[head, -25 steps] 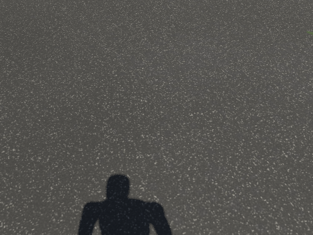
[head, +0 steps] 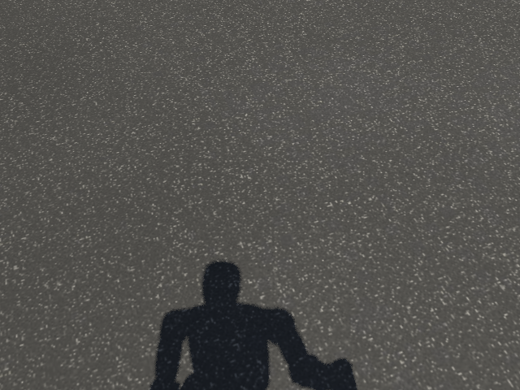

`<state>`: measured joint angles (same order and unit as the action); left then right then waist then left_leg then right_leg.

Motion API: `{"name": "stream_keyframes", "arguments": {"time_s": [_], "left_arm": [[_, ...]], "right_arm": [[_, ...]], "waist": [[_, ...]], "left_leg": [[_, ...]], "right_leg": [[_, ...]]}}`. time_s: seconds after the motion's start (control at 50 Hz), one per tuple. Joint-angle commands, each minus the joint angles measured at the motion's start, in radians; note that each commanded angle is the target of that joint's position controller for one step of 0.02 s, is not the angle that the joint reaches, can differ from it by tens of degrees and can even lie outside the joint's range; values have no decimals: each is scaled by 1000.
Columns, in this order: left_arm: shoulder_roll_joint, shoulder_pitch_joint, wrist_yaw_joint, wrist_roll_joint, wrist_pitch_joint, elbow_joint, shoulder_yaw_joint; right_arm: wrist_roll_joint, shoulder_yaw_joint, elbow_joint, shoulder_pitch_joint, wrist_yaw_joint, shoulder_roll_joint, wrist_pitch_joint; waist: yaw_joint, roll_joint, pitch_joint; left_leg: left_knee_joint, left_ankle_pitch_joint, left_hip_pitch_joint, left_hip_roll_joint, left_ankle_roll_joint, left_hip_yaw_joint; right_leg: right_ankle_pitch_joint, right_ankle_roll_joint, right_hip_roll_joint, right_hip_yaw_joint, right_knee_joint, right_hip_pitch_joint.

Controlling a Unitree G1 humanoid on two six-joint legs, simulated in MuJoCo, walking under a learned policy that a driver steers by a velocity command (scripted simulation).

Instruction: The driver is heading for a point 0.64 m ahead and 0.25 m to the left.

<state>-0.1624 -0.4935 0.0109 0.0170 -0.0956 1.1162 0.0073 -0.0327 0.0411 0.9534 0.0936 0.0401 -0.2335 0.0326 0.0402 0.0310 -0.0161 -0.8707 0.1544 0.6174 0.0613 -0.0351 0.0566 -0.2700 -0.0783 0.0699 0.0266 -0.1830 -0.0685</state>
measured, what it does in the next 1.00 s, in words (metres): walks ahead, turning left: left foot, then right foot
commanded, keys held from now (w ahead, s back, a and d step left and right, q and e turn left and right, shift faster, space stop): w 0.10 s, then w+q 0.84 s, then no key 0.06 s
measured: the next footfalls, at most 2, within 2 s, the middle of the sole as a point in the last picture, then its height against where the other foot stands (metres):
left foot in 0.16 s outside the picture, level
right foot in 0.72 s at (305, 347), level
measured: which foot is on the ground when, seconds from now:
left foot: up 0.00-0.14, down 0.16-0.72, up 0.74-1.00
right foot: down 0.00-0.16, up 0.18-0.70, down 0.72-1.00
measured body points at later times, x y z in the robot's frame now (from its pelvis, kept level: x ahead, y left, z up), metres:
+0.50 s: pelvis +0.28 +0.04 +0.00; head +0.31 +0.05 +0.45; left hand +0.42 +0.30 -0.12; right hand +0.26 -0.22 -0.14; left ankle +0.23 +0.08 -0.74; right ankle +0.45 -0.12 -0.68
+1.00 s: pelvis +0.55 +0.05 +0.00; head +0.59 +0.05 +0.45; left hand +0.46 +0.30 -0.12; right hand +0.79 -0.14 -0.12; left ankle +0.55 +0.20 -0.66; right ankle +0.57 -0.05 -0.74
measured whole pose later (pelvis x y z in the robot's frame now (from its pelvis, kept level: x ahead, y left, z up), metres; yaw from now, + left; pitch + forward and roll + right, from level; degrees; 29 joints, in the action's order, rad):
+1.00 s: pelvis +0.55 +0.05 +0.00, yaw +27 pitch +1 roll -1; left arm -0.24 -0.34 0.00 0.02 -0.10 0.89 0.05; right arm -0.04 0.08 0.81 0.17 0.05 -0.30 0.00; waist 0.02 0.05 -0.04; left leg -1.05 0.21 0.64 0.04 -0.04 -0.03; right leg -0.21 -0.04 0.01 0.15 -0.30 0.11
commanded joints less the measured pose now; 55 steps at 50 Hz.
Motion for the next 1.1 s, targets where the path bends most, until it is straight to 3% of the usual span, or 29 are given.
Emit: {"name": "stream_keyframes", "arguments": {"time_s": [0.02, 0.06, 0.1, 0.14, 0.16, 0.18, 0.2, 0.22, 0.24, 0.26, 0.3, 0.36, 0.4, 0.5, 0.6, 0.66, 0.68, 0.7, 0.72, 0.74, 0.76, 0.78, 0.8, 0.82, 0.86, 0.94, 0.98, 1.04, 1.1], "left_arm": [[-131, -48, 7, 0, -10, -18, 16], [-144, -51, 9, 1, -11, -11, 18], [-159, -21, 11, 1, -13, -12, 22], [-186, 10, 15, 5, -7, -17, 32], [-189, 18, 15, 3, -3, -21, 34], [-150, -8, 12, 4, -2, -43, 25], [-59, -108, -7, -13, -1, -52, 19], [-133, -12, -8, 9, -2, -72, 36], [-152, 101, -13, 10, -12, -114, 42], [-147, 150, -14, 11, -20, -129, 42], [-124, 155, -17, 26, -1, -147, 41], [-106, 194, -20, 32, 33, -186, 40], [-113, 294, -21, 31, 44, -231, 40], [-121, 508, -30, 19, 47, -322, 36], [-129, 643, -34, 9, 38, -401, 26], [-158, 575, -29, 1, 22, -410, 32], [-181, 484, -22, 0, 15, -386, 42], [-213, 346, -11, 3, 2, -351, 56], [-281, 187, 7, 26, -9, -337, 75], [-372, 136, 14, 51, 2, -344, 95], [-318, 181, 7, 34, 19, -343, 94], [-219, 253, 3, 26, 22, -361, 72], [-166, 294, -1, 23, 19, -359, 58], [-151, 295, 1, 25, 14, -351, 53], [-150, 262, 0, 14, -1, -322, 52], [-167, 205, -8, 0, -26, -297, 61], [-160, 185, -9, 4, -26, -283, 57], [-174, 188, -12, 0, -20, -271, 56], [-207, 139, -8, -6, -7, -243, 63]], "right_arm": [[10, -12, -107, -171, 0, -12, 8], [14, -12, -124, -185, -5, -23, 8], [14, -1, -117, -124, -17, -49, 14], [14, 22, -45, 100, -30, -88, 26], [7, 37, 7, 250, -38, -109, 32], [-14, 59, 35, 399, -46, -186, 34], [-15, 70, 32, 384, -37, -239, 25], [25, 68, 23, 280, -25, -208, 20], [31, 53, 0, 185, -23, -147, 22], [26, 42, 0, 153, -20, -101, 29], [23, 27, 13, 151, -31, -61, 42], [27, 34, 23, 215, -40, -100, 56], [29, 38, 20, 253, -43, -119, 53], [27, 40, 19, 367, -41, -112, 42], [13, 46, 7, 432, -53, -125, 31], [9, 57, -21, 376, -64, -154, 29], [10, 61, -33, 347, -61, -169, 33], [18, 63, -40, 325, -51, -173, 40], [32, 54, -72, 316, -42, -133, 51], [73, 34, -108, 412, -44, -27, 48], [42, 47, -96, 429, -54, -118, 34], [23, 51, -88, 370, -51, -128, 25], [17, 48, -97, 310, -41, -109, 22], [8, 49, -105, 284, -31, -97, 15], [-5, 49, -117, 275, -12, -83, -10], [-7, 41, -175, 163, 12, -68, -32], [-7, 33, -202, 100, 16, -58, -29], [-1, 8, -223, 26, 19, -21, -16], [-6, 2, -231, -10, 15, -39, -10]], "waist": [[8, -125, -127], [1, -132, -127], [-41, -128, -90], [-136, -125, 36], [-197, -104, 110], [-227, 0, 210], [-137, 204, 269], [-117, 82, 177], [-93, 31, 45], [-69, -37, -8], [-12, -37, -18], [0, -18, -17], [-20, -6, -49], [-99, 17, -53], [-146, 41, -46], [-91, 63, -28], [-50, 63, 13], [18, 20, 89], [77, -55, 224], [35, -283, 357], [-2, -237, 329], [-18, -111, 172], [-22, -53, 80], [-33, -82, 42], [-54, -134, 21], [-56, -122, 11], [-54, -110, -24], [-47, -138, -25], [-28, -158, 3]], "left_leg": [[169, -68, 22, -36, -1, 59], [243, -81, -43, -52, -30, 70], [283, -58, -149, -84, -72, 75], [325, -23, -364, -137, -113, 84], [373, -37, -558, -121, -137, 62], [383, 120, -770, 98, -187, -202], [543, 181, -941, 323, -351, -760], [628, 301, -853, 276, -336, -794], [644, 259, -710, 251, -308, -633], [666, 110, -595, 210, -283, -539], [678, -75, -464, 133, -246, -410], [689, -169, -407, 97, -252, -339], [717, -129, -391, 79, -245, -330], [686, -233, -494, 51, -189, -336], [594, -387, -630, 63, -186, -377], [513, -476, -607, 67, -146, -400], [435, -564, -574, 49, -125, -397], [271, -580, -529, -1, -102, -361], [31, -366, -396, -57, -81, -315], [-255, 321, -89, -204, -48, -184], [-381, 377, 8, -138, -60, -169], [-403, 276, 27, -86, -56, -165], [-366, 207, 13, -54, -48, -154], [-334, 179, -6, -31, -41, -146], [-310, 159, -37, -14, -28, -129], [-275, 71, 59, 9, -13, -110], [-168, 20, 66, -4, 1, -96], [108, -100, -91, -40, 2, -22], [238, -106, -180, -69, -16, 9]], "right_leg": [[521, -107, -234, -104, 55, 79], [607, -103, -255, -97, 46, 58], [843, -86, -269, -72, -43, 17], [1030, -59, -260, -20, -306, -24], [923, -42, -232, 11, -510, 61], [548, -29, -181, 50, -817, 252], [-237, 9, 23, 23, -1167, 605], [-170, -13, -43, -83, -1216, 712], [-60, -17, -93, -79, -1173, 743], [-2, -12, -124, -77, -1110, 701], [10, 17, -155, -82, -1010, 600], [2, 64, -156, -54, -898, 591], [72, 93, -161, -36, -802, 645], [254, 123, -139, -27, -583, 719], [228, 114, -96, -27, -461, 734], [158, 83, -66, -39, -341, 553], [126, 65, -38, -30, -308, 408], [161, 39, -48, -35, -244, 214], [24, -9, -228, -202, -230, -29], [-19, -112, -515, -622, -175, -288], [-106, -149, -527, -772, -127, -210], [-123, -126, -476, -615, -108, -65], [-28, -104, -419, -462, -81, 53], [58, -78, -377, -359, -57, 117], [199, -60, -334, -231, -31, 179], [339, -79, -343, -102, 11, 160], [539, -84, -324, -27, -1, 177], [703, -57, -265, 101, -38, 232], [779, -43, -285, 102, -99, 163]]}}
